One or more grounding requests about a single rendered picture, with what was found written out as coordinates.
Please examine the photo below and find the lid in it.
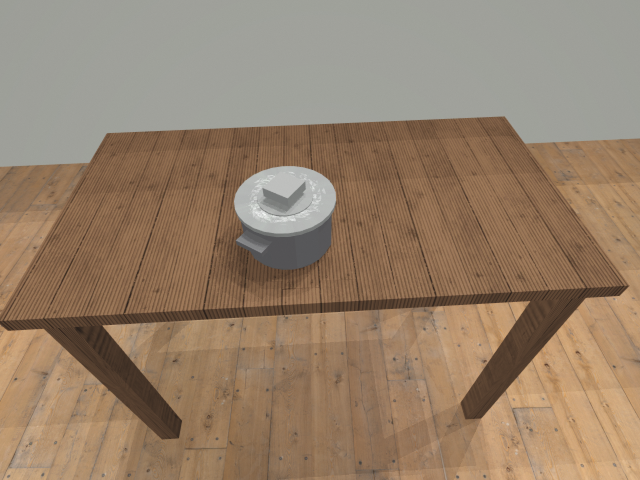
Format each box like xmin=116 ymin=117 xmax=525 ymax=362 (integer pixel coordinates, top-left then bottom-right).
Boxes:
xmin=234 ymin=166 xmax=336 ymax=237

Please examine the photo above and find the pot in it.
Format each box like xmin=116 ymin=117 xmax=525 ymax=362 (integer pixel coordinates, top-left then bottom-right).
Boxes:
xmin=236 ymin=180 xmax=332 ymax=270

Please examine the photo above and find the table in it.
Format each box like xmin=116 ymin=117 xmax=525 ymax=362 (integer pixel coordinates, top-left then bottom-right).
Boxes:
xmin=0 ymin=116 xmax=630 ymax=440

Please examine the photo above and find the knob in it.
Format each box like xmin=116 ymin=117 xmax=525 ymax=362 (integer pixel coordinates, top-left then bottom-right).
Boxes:
xmin=262 ymin=171 xmax=306 ymax=207

